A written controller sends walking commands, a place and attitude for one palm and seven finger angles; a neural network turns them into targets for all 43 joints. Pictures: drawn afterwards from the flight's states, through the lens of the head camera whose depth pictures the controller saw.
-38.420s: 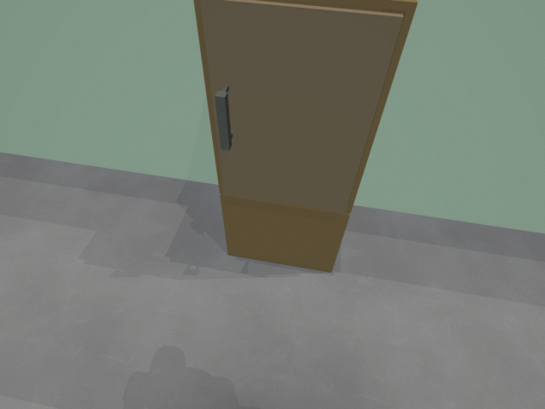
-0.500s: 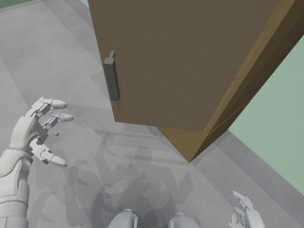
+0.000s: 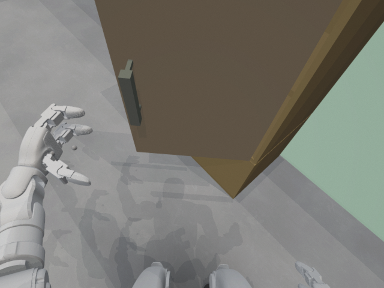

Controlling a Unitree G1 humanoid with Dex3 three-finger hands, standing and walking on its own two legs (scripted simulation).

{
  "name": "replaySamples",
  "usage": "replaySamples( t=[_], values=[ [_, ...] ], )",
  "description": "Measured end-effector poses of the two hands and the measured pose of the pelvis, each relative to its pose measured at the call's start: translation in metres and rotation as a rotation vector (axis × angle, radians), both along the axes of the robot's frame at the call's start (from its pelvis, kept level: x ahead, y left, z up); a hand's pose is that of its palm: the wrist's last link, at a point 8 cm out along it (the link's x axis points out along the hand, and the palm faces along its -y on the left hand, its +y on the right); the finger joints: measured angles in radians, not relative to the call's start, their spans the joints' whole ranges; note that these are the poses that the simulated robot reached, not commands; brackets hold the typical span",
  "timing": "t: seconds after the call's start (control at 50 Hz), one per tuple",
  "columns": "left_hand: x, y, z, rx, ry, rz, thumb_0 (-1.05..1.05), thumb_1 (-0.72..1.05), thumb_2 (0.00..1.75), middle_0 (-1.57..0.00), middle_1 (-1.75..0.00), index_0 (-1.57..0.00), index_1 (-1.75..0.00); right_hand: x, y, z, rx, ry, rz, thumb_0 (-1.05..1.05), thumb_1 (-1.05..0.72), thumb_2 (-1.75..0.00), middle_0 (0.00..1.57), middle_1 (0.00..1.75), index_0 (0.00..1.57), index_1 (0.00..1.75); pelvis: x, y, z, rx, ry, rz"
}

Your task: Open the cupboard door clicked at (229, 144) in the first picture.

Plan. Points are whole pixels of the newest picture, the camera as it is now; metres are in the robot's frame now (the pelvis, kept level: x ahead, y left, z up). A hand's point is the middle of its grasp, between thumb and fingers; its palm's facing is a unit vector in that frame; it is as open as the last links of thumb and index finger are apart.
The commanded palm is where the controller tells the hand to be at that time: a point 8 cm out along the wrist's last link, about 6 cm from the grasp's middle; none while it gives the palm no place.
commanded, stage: move the hooked fingers beside the handle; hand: left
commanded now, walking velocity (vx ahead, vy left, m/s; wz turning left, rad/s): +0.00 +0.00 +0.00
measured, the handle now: (133, 94) +0.53 +0.15 +0.04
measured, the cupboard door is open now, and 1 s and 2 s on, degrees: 45 45 45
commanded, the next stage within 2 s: slide the fingers in behind the handle in 1.62 s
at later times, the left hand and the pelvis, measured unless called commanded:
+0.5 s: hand (94, 123) +0.43 +0.22 +0.06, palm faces -0.05 -1.00 -0.03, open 14.0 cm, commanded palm +0.42 +0.27 +0.05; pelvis +0.00 -0.01 -0.01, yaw -1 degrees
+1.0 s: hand (102, 107) +0.48 +0.21 +0.05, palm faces -0.05 -1.00 -0.03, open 14.0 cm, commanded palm +0.46 +0.26 +0.05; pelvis +0.00 -0.01 -0.02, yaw -2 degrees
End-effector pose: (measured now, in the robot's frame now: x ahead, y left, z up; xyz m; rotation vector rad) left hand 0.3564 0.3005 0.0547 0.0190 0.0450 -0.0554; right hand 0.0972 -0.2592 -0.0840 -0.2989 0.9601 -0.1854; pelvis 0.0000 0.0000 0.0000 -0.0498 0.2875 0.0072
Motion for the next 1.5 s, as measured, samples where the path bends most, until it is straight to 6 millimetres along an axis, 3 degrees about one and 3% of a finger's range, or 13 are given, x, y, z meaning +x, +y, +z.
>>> replaySamples(
  t=[0.22, 0.52, 0.96, 1.2, 1.5],
  values=[
    [0.027, -0.015, 0.004, 0.006, -0.006, 0.000, -0.02, -0.50, 0.30, -0.30, -1.20, -0.30, -1.20, -0.012, -0.003, -0.006, 0.019, 0.047, -0.032, 0.01, -0.90, -0.90, 0.20, 0.30, 0.21, 0.30, 0.001, -0.003, -0.002, 0.006, 0.017, -0.014],
    [0.060, -0.027, 0.004, 0.011, -0.011, 0.005, -0.02, -0.50, 0.30, -0.30, -1.20, -0.30, -1.20, -0.047, -0.018, -0.021, 0.008, 0.171, -0.080, 0.01, -0.90, -0.90, 0.20, 0.30, 0.21, 0.30, -0.004, -0.011, -0.009, 0.009, 0.045, -0.017],
    [0.111, -0.031, -0.001, 0.011, 0.003, 0.004, -0.02, -0.50, 0.30, -0.30, -1.20, -0.29, -1.20, -0.094, -0.021, -0.026, -0.005, 0.331, -0.158, 0.01, -0.90, -0.90, 0.20, 0.30, 0.21, 0.30, -0.004, -0.012, -0.018, 0.001, 0.110, -0.036],
    [0.104, -0.018, -0.006, 0.014, 0.000, 0.022, -0.02, -0.50, 0.30, -0.30, -1.20, -0.30, -1.20, -0.083, -0.011, -0.021, 0.000, 0.329, -0.157, 0.01, -0.90, -0.90, 0.20, 0.30, 0.21, 0.30, 0.003, -0.005, -0.014, -0.006, 0.104, -0.036],
    [0.097, -0.025, -0.007, -0.002, -0.013, 0.000, -0.02, -0.50, 0.30, -0.30, -1.20, -0.29, -1.20, -0.052, -0.003, -0.020, 0.000, 0.266, -0.112, 0.01, -0.90, -0.90, 0.20, 0.30, 0.21, 0.30, 0.005, 0.003, -0.012, -0.014, 0.088, -0.023]
  ],
)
